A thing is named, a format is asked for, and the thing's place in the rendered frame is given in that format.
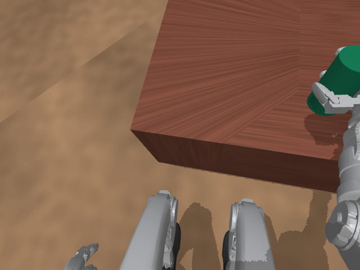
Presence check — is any left robot foot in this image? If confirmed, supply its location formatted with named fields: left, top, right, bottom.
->
left=162, top=223, right=181, bottom=270

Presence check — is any left robot hand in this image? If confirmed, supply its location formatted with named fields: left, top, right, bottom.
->
left=64, top=243, right=99, bottom=270

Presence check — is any can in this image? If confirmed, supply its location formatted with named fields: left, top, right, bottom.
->
left=307, top=45, right=360, bottom=116

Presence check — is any right robot hand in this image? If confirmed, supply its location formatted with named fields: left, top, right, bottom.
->
left=312, top=47, right=360, bottom=116

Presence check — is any right robot arm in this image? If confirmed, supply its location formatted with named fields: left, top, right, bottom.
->
left=325, top=112, right=360, bottom=270

